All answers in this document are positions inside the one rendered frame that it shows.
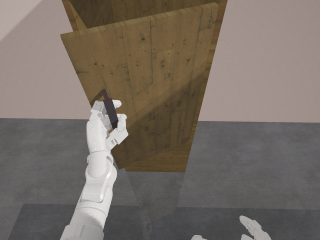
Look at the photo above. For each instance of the robot right shin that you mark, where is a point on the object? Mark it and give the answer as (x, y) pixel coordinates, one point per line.
(196, 236)

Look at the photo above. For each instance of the left robot hand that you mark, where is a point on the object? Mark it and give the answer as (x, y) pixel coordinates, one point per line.
(98, 126)

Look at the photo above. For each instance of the right robot hand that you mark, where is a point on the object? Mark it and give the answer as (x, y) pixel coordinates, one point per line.
(254, 228)

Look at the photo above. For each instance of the handle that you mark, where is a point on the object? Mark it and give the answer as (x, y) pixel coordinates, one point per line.
(110, 108)

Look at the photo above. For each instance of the left robot forearm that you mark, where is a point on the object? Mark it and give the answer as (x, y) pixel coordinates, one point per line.
(93, 206)

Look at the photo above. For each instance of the cupboard door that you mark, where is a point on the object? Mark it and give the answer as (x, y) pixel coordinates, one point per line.
(155, 66)

